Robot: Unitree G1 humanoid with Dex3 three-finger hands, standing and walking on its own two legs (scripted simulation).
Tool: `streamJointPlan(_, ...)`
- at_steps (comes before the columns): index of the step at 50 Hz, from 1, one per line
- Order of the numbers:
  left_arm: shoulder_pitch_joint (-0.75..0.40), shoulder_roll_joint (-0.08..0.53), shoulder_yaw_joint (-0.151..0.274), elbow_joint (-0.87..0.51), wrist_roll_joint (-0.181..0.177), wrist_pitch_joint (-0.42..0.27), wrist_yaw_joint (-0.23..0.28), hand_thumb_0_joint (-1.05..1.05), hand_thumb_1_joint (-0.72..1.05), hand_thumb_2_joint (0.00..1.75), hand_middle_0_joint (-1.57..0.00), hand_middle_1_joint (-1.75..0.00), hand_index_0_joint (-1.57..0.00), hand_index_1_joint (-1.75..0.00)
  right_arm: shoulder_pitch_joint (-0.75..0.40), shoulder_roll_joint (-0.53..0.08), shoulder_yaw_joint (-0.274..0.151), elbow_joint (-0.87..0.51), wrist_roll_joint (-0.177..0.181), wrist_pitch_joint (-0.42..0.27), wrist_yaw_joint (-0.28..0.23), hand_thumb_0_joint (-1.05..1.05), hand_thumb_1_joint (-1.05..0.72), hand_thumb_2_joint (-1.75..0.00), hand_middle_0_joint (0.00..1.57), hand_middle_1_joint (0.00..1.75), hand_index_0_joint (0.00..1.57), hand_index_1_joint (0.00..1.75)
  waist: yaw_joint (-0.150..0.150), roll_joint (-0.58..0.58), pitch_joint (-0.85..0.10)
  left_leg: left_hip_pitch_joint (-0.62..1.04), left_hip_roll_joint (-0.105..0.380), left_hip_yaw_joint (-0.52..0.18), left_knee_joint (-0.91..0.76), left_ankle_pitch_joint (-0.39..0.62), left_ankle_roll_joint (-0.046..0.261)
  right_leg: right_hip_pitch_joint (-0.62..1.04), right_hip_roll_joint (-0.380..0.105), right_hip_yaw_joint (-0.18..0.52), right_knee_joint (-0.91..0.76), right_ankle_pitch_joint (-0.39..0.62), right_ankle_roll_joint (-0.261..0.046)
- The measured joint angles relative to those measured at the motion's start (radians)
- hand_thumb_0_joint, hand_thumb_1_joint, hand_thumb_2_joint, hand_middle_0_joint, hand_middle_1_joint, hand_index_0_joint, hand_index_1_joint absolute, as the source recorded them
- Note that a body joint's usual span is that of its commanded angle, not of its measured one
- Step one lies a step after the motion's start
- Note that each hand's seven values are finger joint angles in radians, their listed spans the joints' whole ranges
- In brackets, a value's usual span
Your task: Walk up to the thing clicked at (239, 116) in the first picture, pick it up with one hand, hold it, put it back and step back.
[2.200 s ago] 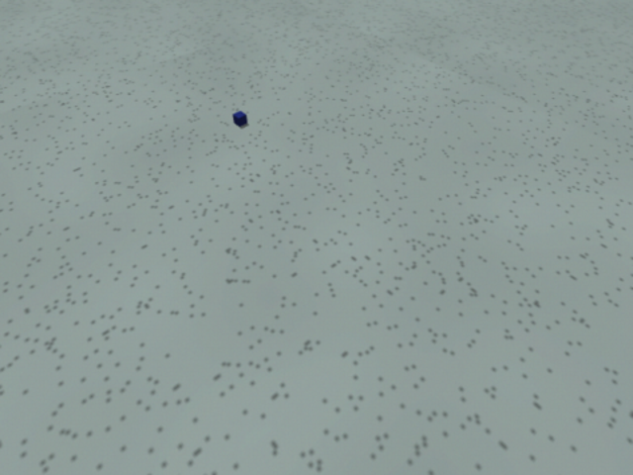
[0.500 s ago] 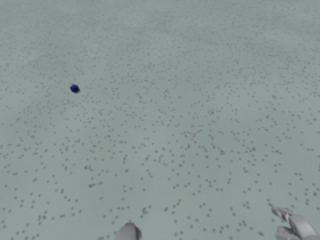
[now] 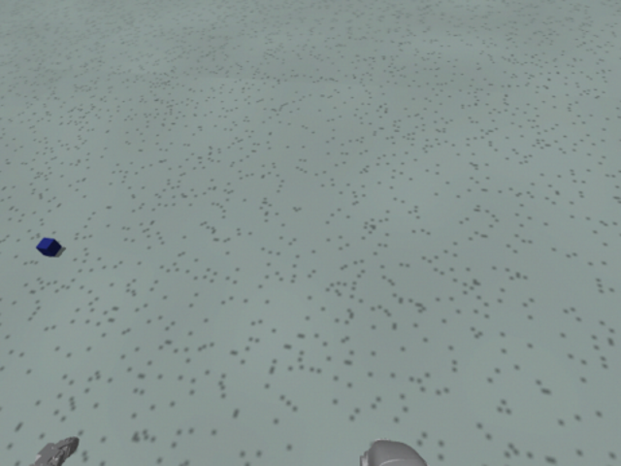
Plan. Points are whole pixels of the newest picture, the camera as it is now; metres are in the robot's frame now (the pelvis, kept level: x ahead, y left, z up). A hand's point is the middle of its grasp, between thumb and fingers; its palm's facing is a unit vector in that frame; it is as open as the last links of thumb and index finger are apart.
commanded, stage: walk up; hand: left
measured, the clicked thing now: (49, 247) +1.19 +1.02 -0.71
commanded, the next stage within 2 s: none
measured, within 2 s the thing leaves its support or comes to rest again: neither
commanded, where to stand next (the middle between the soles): +0.69 +0.95 m, yaw -29 degrees
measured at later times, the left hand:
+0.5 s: hand out of the picture +0.26 +0.52 -0.12, palm faces -0.19 -0.82 -0.54, open 7.4 cm
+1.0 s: hand out of the picture +0.44 +0.71 -0.11, palm faces -0.22 -0.75 -0.62, open 7.4 cm
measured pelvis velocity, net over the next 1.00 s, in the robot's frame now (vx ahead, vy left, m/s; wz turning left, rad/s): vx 0.31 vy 0.40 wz -0.25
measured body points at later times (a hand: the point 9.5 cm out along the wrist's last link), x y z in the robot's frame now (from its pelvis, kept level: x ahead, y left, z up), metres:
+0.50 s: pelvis +0.16 +0.21 +0.01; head +0.20 +0.20 +0.46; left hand +0.27 +0.56 -0.09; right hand +0.20 -0.14 -0.09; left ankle +0.20 +0.31 -0.71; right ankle +0.17 +0.07 -0.65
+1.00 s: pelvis +0.31 +0.40 -0.02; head +0.32 +0.36 +0.43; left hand +0.45 +0.75 -0.08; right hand +0.33 +0.03 -0.12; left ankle +0.38 +0.56 -0.71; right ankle +0.29 +0.15 -0.70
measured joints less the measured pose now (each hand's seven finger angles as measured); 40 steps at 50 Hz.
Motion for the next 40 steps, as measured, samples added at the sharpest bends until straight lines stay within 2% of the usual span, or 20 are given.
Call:
streamJointPlan(2,0.009,-0.011,-0.007,-0.011,-0.005,0.007,0.013,0.00,0.90,0.89,-0.21,-0.30,-0.20,-0.30,-0.024,0.001,0.007,0.004,-0.002,0.018,-0.001,0.01,-0.90,-0.90,0.21,0.30,0.20,0.30,0.019,0.033,0.001,-0.100,0.000,-0.085,0.181,0.015,-0.030,0.014,0.012,-0.003,0.025,-0.038,-0.001)
streamJointPlan(4,0.025,-0.021,-0.013,-0.010,-0.006,0.012,0.019,0.00,0.90,0.89,-0.21,-0.30,-0.20,-0.30,-0.056,-0.001,0.014,0.001,0.002,0.021,0.001,0.02,-0.90,-0.90,0.21,0.30,0.20,0.30,0.035,0.055,0.002,-0.186,0.026,-0.130,0.249,0.052,-0.041,0.045,0.015,0.005,0.004,-0.046,0.013)
streamJointPlan(9,0.087,-0.015,-0.017,0.013,0.010,0.006,0.016,0.00,0.90,0.89,-0.21,-0.30,-0.21,-0.30,-0.117,-0.017,0.011,-0.035,0.006,0.012,0.024,0.01,-0.90,-0.90,0.21,0.30,0.20,0.30,0.073,0.052,-0.005,-0.306,0.103,-0.193,0.174,0.137,-0.043,0.098,-0.020,0.062,-0.022,-0.072,0.058)
streamJointPlan(12,0.127,0.000,-0.011,0.028,0.020,0.002,0.015,0.00,0.90,0.89,-0.21,-0.30,-0.21,-0.30,-0.145,-0.037,0.000,-0.051,0.004,0.016,0.036,0.01,-0.90,-0.90,0.21,0.30,0.21,0.30,0.092,0.034,-0.016,-0.317,0.130,-0.199,0.081,0.162,-0.040,0.104,-0.053,0.107,-0.011,-0.106,0.068)
streamJointPlan(15,0.154,0.023,-0.005,0.044,0.028,0.007,0.018,0.01,0.90,0.89,-0.21,-0.30,-0.21,-0.30,-0.160,-0.064,-0.015,-0.063,0.006,0.010,0.040,0.01,-0.90,-0.90,0.21,0.30,0.21,0.30,0.103,0.017,-0.027,-0.278,0.132,-0.179,-0.027,0.166,-0.033,0.100,-0.094,0.149,0.018,-0.151,0.073)
streamJointPlan(16,0.161,0.033,-0.003,0.050,0.029,0.012,0.019,0.01,0.90,0.89,-0.21,-0.30,-0.21,-0.30,-0.160,-0.073,-0.021,-0.068,0.006,0.004,0.039,0.01,-0.90,-0.90,0.21,0.30,0.21,0.30,0.104,0.010,-0.031,-0.248,0.124,-0.164,-0.073,0.166,-0.035,0.092,-0.110,0.167,0.043,-0.175,0.067)
streamJointPlan(17,0.161,0.049,0.001,0.060,0.031,0.019,0.024,0.01,0.90,0.89,-0.22,-0.30,-0.21,-0.30,-0.165,-0.070,-0.029,-0.071,0.003,-0.005,0.033,0.01,-0.90,-0.90,0.21,0.30,0.21,0.30,0.099,-0.019,-0.026,-0.239,0.099,-0.138,-0.065,0.167,-0.059,0.077,-0.139,0.197,0.088,-0.206,0.043)
streamJointPlan(18,0.156,0.062,0.007,0.074,0.029,0.031,0.032,0.01,0.90,0.89,-0.21,-0.30,-0.21,-0.30,-0.167,-0.061,-0.032,-0.075,-0.003,-0.015,0.025,0.01,-0.90,-0.90,0.21,0.30,0.20,0.30,0.096,-0.045,-0.019,-0.240,0.081,-0.112,-0.031,0.143,-0.065,0.047,-0.140,0.239,0.168,-0.250,0.027)
streamJointPlan(19,0.146,0.067,0.009,0.093,0.023,0.043,0.044,0.01,0.90,0.89,-0.21,-0.30,-0.21,-0.30,-0.166,-0.053,-0.029,-0.077,0.000,-0.024,0.018,0.01,-0.90,-0.90,0.21,0.30,0.20,0.30,0.092,-0.053,-0.015,-0.240,0.078,-0.095,-0.009,0.121,-0.062,0.008,-0.112,0.260,0.272,-0.281,0.012)
streamJointPlan(21,0.125,0.070,0.004,0.124,0.007,0.052,0.057,0.01,0.90,0.89,-0.21,-0.30,-0.20,-0.30,-0.159,-0.025,-0.021,-0.070,0.006,-0.027,0.003,0.01,-0.90,-0.90,0.20,0.30,0.20,0.30,0.081,-0.071,-0.008,-0.206,0.070,-0.061,-0.032,0.108,-0.046,-0.065,-0.063,0.238,0.433,-0.250,-0.002)
streamJointPlan(24,0.106,0.063,-0.006,0.140,-0.011,0.034,0.050,0.01,0.91,0.89,-0.21,-0.30,-0.20,-0.30,-0.130,0.008,-0.003,-0.064,0.009,-0.025,-0.013,0.01,-0.90,-0.90,0.21,0.30,0.21,0.30,0.060,-0.090,0.005,-0.125,0.047,-0.012,-0.128,0.123,-0.014,-0.123,-0.032,0.139,0.455,-0.190,0.005)
streamJointPlan(27,0.095,0.039,-0.016,0.128,-0.017,0.022,0.039,0.01,0.91,0.89,-0.21,-0.30,-0.20,-0.30,-0.098,0.016,0.005,-0.061,0.001,-0.021,-0.022,0.01,-0.90,-0.90,0.21,0.30,0.21,0.30,0.036,-0.083,0.023,-0.051,0.019,0.027,-0.204,0.129,0.019,-0.125,-0.018,0.050,0.328,-0.180,0.024)
streamJointPlan(29,0.088,0.017,-0.020,0.112,-0.019,0.020,0.035,0.01,0.91,0.89,-0.21,-0.30,-0.20,-0.30,-0.077,0.011,0.007,-0.062,-0.005,-0.013,-0.025,0.01,-0.90,-0.90,0.21,0.30,0.21,0.30,0.022,-0.066,0.031,-0.014,0.002,0.047,-0.229,0.118,0.037,-0.108,-0.009,0.008,0.231,-0.154,0.024)
streamJointPlan(32,0.092,-0.004,-0.020,0.075,-0.015,0.006,0.034,0.01,0.90,0.89,-0.21,-0.30,-0.20,-0.30,-0.050,0.001,0.008,-0.063,-0.007,0.013,-0.022,0.01,-0.90,-0.90,0.21,0.30,0.21,0.30,0.015,-0.039,0.028,0.008,-0.015,0.072,-0.190,0.062,0.052,-0.021,0.008,-0.019,0.017,-0.017,0.010)
streamJointPlan(33,0.097,-0.001,-0.015,0.056,-0.008,-0.002,0.037,0.00,0.90,0.89,-0.21,-0.30,-0.20,-0.30,-0.041,0.002,0.008,-0.064,-0.003,0.019,-0.021,0.01,-0.90,-0.90,0.21,0.30,0.21,0.30,0.023,-0.035,0.023,-0.014,-0.018,0.070,-0.124,0.034,0.042,0.002,0.012,-0.010,-0.024,-0.004,-0.007)
streamJointPlan(36,0.077,-0.011,-0.013,0.021,-0.004,0.004,0.057,0.00,0.90,0.89,-0.21,-0.30,-0.21,-0.30,-0.051,0.002,0.009,-0.049,-0.003,0.046,-0.026,0.01,-0.90,-0.90,0.21,0.30,0.21,0.30,0.049,0.025,0.038,-0.137,-0.016,-0.057,0.179,-0.016,-0.032,0.002,0.024,-0.020,0.041,-0.050,-0.010)
streamJointPlan(38,0.074,-0.017,-0.015,0.009,-0.004,0.007,0.065,0.00,0.90,0.89,-0.21,-0.30,-0.21,-0.30,-0.067,0.000,0.011,-0.039,-0.002,0.057,-0.024,0.01,-0.90,-0.90,0.21,0.30,0.21,0.30,0.066,0.048,0.034,-0.212,0.003,-0.110,0.302,0.010,-0.048,0.020,0.016,-0.012,0.037,-0.059,-0.001)
streamJointPlan(40,0.081,-0.018,-0.014,0.004,0.001,0.005,0.066,0.00,0.90,0.89,-0.21,-0.30,-0.21,-0.30,-0.089,-0.005,0.013,-0.037,0.001,0.055,-0.016,0.01,-0.90,-0.90,0.21,0.30,0.21,0.30,0.075,0.059,0.030,-0.263,0.037,-0.153,0.325,0.045,-0.049,0.039,-0.002,0.006,0.023,-0.058,0.023)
